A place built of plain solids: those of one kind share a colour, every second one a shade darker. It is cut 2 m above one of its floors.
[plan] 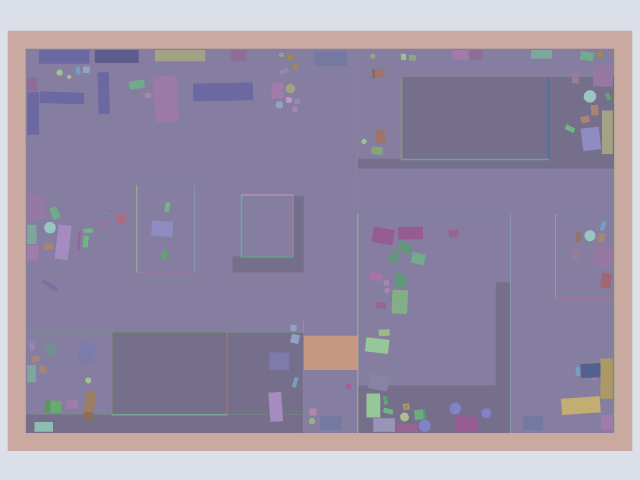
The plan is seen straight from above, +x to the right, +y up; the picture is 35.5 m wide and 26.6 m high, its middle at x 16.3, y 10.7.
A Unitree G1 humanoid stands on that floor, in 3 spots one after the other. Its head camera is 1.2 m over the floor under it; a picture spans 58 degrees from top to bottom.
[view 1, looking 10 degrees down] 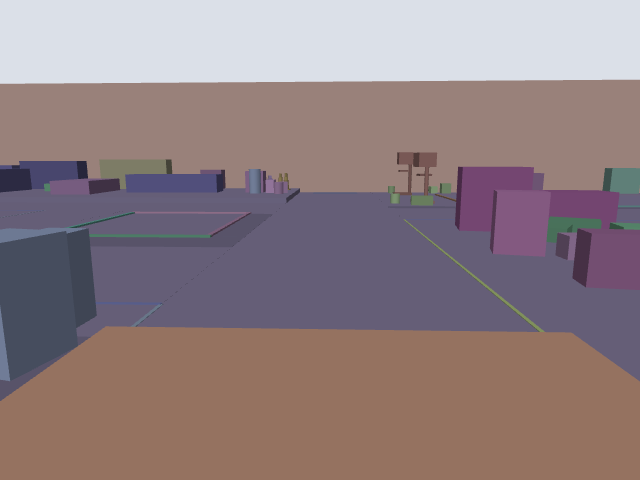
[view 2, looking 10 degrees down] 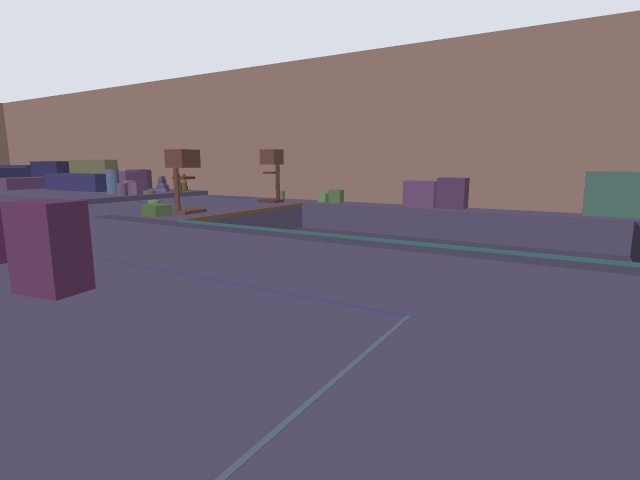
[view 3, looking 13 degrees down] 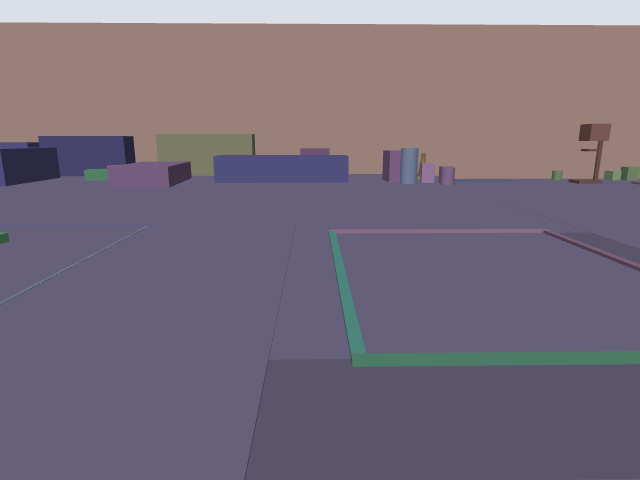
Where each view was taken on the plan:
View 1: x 16.90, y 2.75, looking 92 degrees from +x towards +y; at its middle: floor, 6.91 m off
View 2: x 27.94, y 8.96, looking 121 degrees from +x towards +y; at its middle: floor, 6.91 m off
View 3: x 11.70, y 7.58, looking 89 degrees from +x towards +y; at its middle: floor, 5.33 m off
